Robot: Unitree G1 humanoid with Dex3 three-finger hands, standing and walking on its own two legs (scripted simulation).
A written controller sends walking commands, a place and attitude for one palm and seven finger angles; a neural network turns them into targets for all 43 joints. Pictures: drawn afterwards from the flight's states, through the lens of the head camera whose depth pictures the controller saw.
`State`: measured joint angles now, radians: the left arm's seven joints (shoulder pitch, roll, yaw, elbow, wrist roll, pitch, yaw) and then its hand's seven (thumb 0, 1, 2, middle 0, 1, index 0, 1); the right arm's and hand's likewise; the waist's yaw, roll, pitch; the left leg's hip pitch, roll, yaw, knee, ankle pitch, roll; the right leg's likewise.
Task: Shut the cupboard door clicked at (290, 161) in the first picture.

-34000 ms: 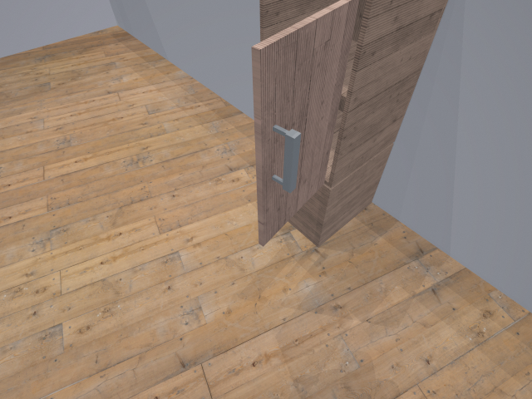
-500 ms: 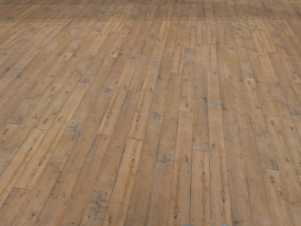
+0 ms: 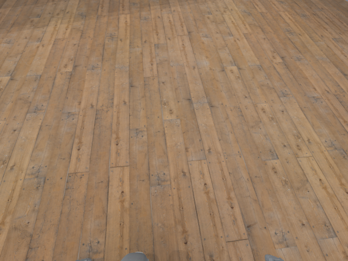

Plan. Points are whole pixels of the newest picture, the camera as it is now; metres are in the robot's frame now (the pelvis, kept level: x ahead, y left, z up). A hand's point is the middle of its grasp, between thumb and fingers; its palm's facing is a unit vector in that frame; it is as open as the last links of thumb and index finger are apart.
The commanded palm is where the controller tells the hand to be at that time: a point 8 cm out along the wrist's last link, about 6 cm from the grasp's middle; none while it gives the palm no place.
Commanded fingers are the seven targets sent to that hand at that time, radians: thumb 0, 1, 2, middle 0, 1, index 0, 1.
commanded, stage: turn to face it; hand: left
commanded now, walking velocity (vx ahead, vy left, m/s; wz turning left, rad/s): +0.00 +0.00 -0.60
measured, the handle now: out of the picture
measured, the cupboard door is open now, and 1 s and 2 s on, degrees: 63 63 63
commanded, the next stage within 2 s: none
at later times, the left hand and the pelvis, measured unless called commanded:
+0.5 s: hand (121, 231) +0.20 +0.15 -0.16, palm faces -0.33 -0.90 -0.27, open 7.4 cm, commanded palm none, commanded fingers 0.00 0.90 0.90 -0.20 -0.30 -0.20 -0.30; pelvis +0.01 -0.01 -0.01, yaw -19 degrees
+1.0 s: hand (125, 225) +0.22 +0.15 -0.18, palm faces -0.52 -0.83 -0.20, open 7.4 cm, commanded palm none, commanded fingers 0.00 0.90 0.90 -0.20 -0.30 -0.20 -0.30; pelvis +0.05 +0.01 +0.00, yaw -35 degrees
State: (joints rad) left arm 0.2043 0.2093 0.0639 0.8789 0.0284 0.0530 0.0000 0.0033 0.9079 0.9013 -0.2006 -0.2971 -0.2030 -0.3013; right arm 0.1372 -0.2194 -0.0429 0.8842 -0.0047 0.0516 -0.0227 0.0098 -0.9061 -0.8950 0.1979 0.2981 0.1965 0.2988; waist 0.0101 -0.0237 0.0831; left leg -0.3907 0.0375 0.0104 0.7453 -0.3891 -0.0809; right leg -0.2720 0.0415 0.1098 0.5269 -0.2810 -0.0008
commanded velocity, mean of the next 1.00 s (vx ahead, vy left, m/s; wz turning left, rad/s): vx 0.00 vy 0.00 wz -0.60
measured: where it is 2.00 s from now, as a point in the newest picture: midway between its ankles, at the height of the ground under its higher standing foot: outside the picture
